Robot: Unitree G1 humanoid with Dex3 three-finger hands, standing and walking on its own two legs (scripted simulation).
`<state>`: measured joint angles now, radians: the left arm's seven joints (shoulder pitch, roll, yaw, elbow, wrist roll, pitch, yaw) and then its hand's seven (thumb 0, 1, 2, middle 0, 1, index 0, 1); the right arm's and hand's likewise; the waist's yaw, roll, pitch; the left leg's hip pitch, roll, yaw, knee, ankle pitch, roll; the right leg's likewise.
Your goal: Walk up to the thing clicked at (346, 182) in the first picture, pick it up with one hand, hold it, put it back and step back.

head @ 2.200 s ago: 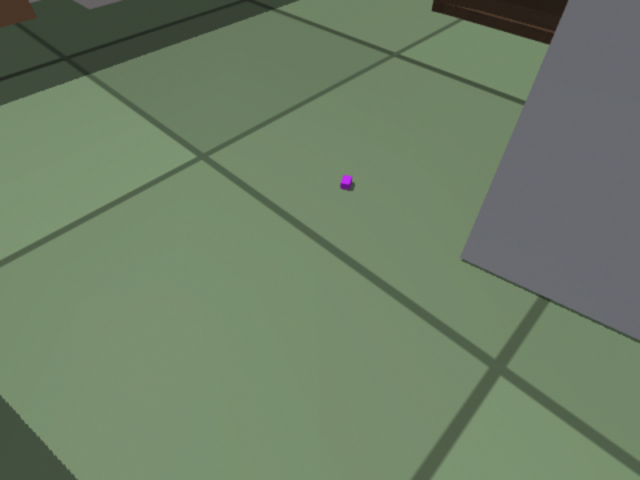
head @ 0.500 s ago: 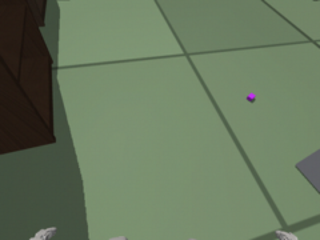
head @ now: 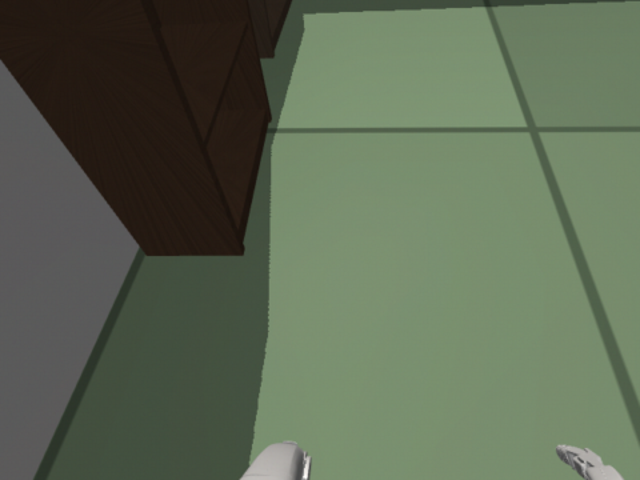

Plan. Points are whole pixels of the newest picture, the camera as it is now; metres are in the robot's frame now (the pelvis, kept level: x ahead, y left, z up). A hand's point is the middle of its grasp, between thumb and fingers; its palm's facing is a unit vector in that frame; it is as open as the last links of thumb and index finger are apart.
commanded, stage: walk up
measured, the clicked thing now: out of the picture +0.92 -1.20 -0.75
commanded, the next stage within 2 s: stand in 1.46 s
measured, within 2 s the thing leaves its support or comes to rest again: neither
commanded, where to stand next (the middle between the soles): +0.07 +0.02 m, yaw +18 degrees
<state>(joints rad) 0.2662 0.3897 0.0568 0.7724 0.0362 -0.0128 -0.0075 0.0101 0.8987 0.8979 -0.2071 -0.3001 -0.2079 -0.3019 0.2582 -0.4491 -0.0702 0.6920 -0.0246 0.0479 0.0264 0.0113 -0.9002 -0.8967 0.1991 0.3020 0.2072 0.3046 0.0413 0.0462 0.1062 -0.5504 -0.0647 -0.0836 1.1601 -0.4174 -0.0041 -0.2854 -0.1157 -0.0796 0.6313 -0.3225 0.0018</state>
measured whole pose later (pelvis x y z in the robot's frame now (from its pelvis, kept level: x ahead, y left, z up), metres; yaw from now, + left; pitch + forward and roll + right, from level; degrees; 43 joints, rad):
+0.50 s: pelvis +0.00 +0.00 -0.02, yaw +14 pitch -2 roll +0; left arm 0.30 0.41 0.05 0.83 0.01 0.01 -0.02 0.01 0.90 0.90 -0.21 -0.30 -0.21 -0.30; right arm 0.26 -0.41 -0.03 0.78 -0.01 -0.01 -0.01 0.01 -0.90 -0.90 0.20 0.30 0.21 0.31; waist 0.02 -0.03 0.09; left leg -0.38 -0.04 -0.12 0.75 -0.34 -0.02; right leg -0.37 -0.06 -0.03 0.76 -0.40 -0.02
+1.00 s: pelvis +0.01 +0.00 -0.01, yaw +20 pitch -2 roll +0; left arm 0.20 0.40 0.04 0.94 0.00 0.00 -0.01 0.01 0.90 0.90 -0.20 -0.30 -0.20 -0.30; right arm 0.22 -0.37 0.00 0.94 0.00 -0.03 -0.01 0.01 -0.90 -0.90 0.20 0.30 0.21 0.31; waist 0.01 -0.01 0.09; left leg -0.29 -0.01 -0.04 0.68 -0.36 0.00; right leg -0.30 -0.05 -0.03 0.66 -0.31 0.01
